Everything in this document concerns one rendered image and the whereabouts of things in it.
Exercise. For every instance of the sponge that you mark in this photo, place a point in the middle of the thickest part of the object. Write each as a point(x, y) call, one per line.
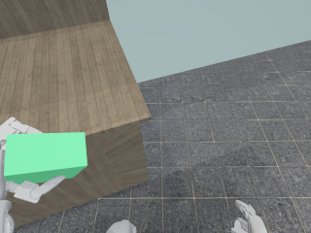
point(39, 157)

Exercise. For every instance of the robot left forearm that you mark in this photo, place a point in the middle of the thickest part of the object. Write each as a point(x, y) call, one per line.
point(7, 224)

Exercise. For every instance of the robot left thigh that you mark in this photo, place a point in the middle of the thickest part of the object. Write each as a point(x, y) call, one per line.
point(122, 227)

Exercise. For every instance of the left robot hand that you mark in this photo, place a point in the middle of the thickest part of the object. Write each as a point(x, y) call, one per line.
point(27, 191)

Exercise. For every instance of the right robot hand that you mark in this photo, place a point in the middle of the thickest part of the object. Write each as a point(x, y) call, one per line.
point(254, 223)

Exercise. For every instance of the table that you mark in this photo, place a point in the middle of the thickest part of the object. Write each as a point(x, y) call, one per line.
point(63, 70)

